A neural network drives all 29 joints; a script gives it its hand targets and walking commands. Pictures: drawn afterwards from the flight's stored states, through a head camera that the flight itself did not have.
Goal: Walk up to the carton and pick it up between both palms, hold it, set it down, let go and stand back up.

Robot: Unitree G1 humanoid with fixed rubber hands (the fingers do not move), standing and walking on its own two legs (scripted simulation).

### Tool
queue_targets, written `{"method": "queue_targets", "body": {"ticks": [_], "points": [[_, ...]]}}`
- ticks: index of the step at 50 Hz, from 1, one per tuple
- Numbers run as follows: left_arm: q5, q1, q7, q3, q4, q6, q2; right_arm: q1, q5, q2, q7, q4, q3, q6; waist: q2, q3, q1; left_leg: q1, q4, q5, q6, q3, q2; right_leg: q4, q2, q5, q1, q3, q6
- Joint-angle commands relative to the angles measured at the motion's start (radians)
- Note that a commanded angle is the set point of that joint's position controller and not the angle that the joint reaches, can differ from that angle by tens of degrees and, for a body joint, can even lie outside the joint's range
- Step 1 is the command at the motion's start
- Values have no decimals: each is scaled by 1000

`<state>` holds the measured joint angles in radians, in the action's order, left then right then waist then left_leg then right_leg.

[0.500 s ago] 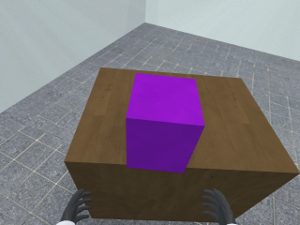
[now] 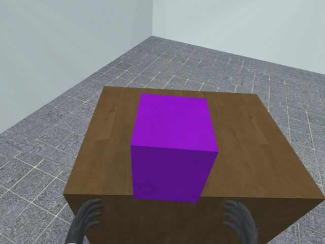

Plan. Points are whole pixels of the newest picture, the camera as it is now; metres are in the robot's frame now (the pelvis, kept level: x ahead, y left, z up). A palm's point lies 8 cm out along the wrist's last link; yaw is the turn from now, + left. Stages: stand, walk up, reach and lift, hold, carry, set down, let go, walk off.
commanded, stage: reach and lift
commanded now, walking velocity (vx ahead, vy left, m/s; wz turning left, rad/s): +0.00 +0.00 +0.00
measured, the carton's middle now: (169, 148) +0.42 -0.01 +0.01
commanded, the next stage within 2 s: none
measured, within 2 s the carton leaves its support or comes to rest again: neither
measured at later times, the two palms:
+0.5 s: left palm (86, 204) +0.24 +0.20 +0.00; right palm (245, 210) +0.23 -0.19 +0.01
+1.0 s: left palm (90, 163) +0.31 +0.20 +0.06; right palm (245, 172) +0.31 -0.19 +0.07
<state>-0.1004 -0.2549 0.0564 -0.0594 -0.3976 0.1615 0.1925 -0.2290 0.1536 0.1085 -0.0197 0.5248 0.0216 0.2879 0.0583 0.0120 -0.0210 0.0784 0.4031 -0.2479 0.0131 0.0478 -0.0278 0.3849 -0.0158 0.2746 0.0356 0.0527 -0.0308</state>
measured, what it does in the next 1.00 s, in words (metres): stands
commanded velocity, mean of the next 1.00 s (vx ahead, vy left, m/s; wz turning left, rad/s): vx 0.00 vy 0.00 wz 0.00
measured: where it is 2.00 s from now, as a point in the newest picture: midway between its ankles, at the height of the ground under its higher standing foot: outside the picture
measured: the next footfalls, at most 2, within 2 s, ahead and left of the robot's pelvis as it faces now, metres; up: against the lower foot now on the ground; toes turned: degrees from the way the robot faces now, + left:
none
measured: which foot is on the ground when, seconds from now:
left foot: down 0.00-1.00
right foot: down 0.00-1.00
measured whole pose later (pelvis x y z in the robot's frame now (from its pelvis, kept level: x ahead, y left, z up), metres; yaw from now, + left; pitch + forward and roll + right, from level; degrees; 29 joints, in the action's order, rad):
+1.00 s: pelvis -0.02 +0.00 +0.00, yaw -2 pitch +1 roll +0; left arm -0.16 0.27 0.07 0.09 -0.23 -0.36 0.19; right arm 0.29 0.29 0.20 -0.14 0.39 0.03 -0.11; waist 0.03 0.02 -0.01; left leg 0.21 0.38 -0.20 0.01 0.07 -0.04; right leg 0.37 -0.03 0.21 0.18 0.00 -0.03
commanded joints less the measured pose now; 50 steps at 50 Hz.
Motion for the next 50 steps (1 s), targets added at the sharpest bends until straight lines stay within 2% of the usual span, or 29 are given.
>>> {"method": "queue_targets", "body": {"ticks": [1,6,10,13,18,22,26,29,34,37,40,43,46,50], "points": [[2,156,-3,38,194,79,76,169,9,101,-14,-228,-35,80,-60,-88,-4,-66,-34,372,22,-39,36,-66,17,-406,42,-84,18],[-5,224,-7,33,196,114,67,212,11,98,-23,-247,-33,102,-55,-94,6,-70,-33,365,22,-41,31,-62,18,-409,40,-87,19],[-5,289,-10,33,156,124,67,259,14,88,-33,-207,-28,96,-54,-65,12,-65,-44,307,18,-41,27,-68,20,-360,57,-90,20],[-15,351,-2,31,150,113,68,323,16,96,-35,-201,-37,77,-53,-89,11,-59,-51,276,14,-40,22,-72,18,-310,63,-92,18],[-44,474,15,28,189,68,86,436,31,108,-45,-256,-40,23,-53,-171,10,-62,-53,278,10,-39,24,-70,18,-316,70,-91,21],[-63,561,27,28,221,-6,90,516,44,124,-52,-301,-48,-45,-55,-223,11,-61,-51,298,14,-39,25,-67,12,-335,68,-91,26],[-51,629,29,49,256,-131,84,577,59,138,-66,-298,-49,-141,-75,-221,8,-85,-68,307,15,-37,26,-80,7,-329,78,-90,29],[-37,679,29,78,324,-230,78,626,83,150,-80,-337,-44,-201,-76,-259,7,-116,-63,351,19,-32,29,-82,-4,-368,78,-86,36],[-24,736,13,133,365,-351,75,697,100,179,-102,-357,-49,-265,-77,-290,9,-134,-55,374,23,-22,26,-78,-17,-388,81,-75,45],[-13,771,3,156,360,-389,70,744,107,189,-107,-334,-49,-285,-77,-296,7,-140,-53,360,21,-18,23,-78,-22,-373,86,-70,47],[-18,812,3,173,396,-405,80,799,113,206,-114,-368,-53,-288,-72,-358,7,-142,-44,370,19,-12,24,-67,-27,-393,72,-70,51],[-37,865,5,175,418,-422,91,856,120,224,-118,-387,-61,-299,-67,-402,17,-129,-30,389,18,-9,24,-54,-30,-429,62,-70,52],[-51,920,6,180,400,-448,112,921,129,232,-119,-384,-63,-326,-51,-417,16,-108,-27,364,9,-10,23,-44,-28,-429,71,-71,57],[-74,996,18,188,438,-476,135,992,145,248,-120,-418,-63,-357,-59,-505,11,-103,-9,384,7,-12,21,-26,-29,-474,67,-74,61]]}}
